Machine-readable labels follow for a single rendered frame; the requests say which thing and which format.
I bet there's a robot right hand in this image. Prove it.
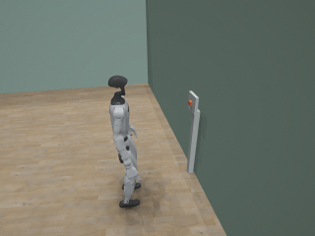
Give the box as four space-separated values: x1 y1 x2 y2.
126 166 142 186

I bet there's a robot right forearm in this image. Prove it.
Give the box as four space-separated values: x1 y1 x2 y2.
115 137 133 169

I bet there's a robot left foot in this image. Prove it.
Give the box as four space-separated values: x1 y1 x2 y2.
122 183 141 190

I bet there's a robot left hand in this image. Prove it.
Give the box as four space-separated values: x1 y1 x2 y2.
128 126 138 138

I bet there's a robot right upper arm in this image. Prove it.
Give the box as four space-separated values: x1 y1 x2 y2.
112 106 125 142

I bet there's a panel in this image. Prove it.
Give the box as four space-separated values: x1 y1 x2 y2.
186 90 201 174

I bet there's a left robot thigh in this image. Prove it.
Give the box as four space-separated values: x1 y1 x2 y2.
127 135 137 160

